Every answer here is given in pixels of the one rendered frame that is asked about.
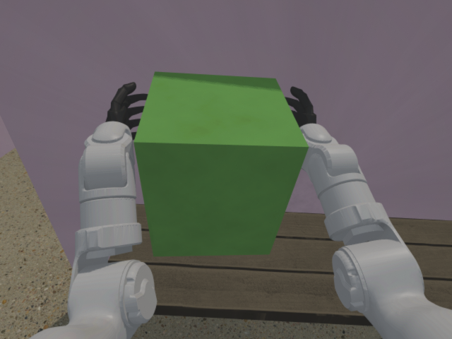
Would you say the left robot upper arm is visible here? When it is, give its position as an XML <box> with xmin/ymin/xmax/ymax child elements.
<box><xmin>29</xmin><ymin>259</ymin><xmax>157</xmax><ymax>339</ymax></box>

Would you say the right robot upper arm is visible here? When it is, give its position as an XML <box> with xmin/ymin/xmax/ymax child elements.
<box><xmin>332</xmin><ymin>238</ymin><xmax>452</xmax><ymax>339</ymax></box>

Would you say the robot left hand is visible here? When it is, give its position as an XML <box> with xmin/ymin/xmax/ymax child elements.
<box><xmin>106</xmin><ymin>82</ymin><xmax>148</xmax><ymax>140</ymax></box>

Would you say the carton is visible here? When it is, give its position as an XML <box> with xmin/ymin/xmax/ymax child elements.
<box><xmin>133</xmin><ymin>71</ymin><xmax>309</xmax><ymax>256</ymax></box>

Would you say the left robot forearm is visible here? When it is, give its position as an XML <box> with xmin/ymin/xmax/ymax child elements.
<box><xmin>67</xmin><ymin>121</ymin><xmax>142</xmax><ymax>315</ymax></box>

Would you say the table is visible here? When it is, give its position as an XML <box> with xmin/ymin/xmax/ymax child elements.
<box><xmin>108</xmin><ymin>204</ymin><xmax>452</xmax><ymax>326</ymax></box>

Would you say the robot right hand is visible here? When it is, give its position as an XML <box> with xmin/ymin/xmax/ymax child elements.
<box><xmin>285</xmin><ymin>87</ymin><xmax>316</xmax><ymax>127</ymax></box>

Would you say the right robot forearm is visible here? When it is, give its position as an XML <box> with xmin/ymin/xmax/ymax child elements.
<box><xmin>300</xmin><ymin>124</ymin><xmax>424</xmax><ymax>291</ymax></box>

